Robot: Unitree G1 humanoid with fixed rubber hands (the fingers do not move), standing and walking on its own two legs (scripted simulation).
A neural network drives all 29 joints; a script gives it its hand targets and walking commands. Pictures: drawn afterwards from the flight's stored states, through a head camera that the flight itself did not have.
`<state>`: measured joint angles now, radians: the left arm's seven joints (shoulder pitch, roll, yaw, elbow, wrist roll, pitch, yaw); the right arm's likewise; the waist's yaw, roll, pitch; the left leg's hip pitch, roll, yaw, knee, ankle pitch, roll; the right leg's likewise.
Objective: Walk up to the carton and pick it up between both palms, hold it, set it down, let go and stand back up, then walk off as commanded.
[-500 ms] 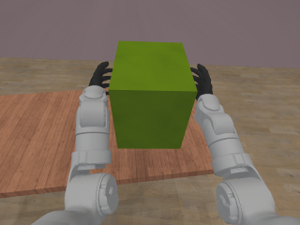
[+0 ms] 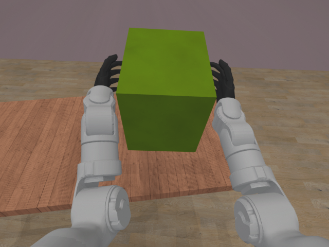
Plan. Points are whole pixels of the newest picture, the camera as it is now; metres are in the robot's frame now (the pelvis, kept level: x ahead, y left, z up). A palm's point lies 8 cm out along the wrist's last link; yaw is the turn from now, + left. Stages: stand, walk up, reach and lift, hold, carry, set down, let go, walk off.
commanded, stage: set down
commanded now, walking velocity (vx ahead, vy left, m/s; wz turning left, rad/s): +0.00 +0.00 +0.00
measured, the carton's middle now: (164, 93) +0.43 +0.00 +0.18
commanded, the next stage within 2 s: none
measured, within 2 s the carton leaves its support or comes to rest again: neither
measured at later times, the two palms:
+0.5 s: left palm (99, 112) +0.40 +0.17 +0.16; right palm (207, 114) +0.37 -0.10 +0.15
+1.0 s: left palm (111, 114) +0.42 +0.15 +0.13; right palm (214, 122) +0.37 -0.12 +0.13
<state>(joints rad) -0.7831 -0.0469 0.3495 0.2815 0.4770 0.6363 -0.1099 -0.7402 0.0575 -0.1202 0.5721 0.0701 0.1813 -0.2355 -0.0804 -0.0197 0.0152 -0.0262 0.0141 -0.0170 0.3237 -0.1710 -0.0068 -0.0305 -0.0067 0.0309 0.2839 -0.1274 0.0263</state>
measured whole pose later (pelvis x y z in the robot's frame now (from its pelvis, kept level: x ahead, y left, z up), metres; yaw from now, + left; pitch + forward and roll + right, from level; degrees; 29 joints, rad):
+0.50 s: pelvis +0.03 +0.02 +0.00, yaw +1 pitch -8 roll -1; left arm -0.56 -0.05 0.32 0.21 0.34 0.49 -0.11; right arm -0.52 0.13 -0.06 0.49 0.06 -0.04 -0.27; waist -0.08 -0.06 0.08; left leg 0.02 -0.01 -0.02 0.32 -0.20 0.00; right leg 0.02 -0.03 0.03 0.28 -0.15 0.04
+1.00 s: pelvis +0.02 +0.02 +0.00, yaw +1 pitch -9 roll +0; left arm -0.65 -0.05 0.32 0.39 0.42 0.37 -0.14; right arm -0.52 0.15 -0.16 0.51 -0.05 -0.09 -0.25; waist -0.08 -0.07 0.17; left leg 0.04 -0.01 -0.02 0.32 -0.20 0.01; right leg 0.03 -0.04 0.03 0.28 -0.16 0.05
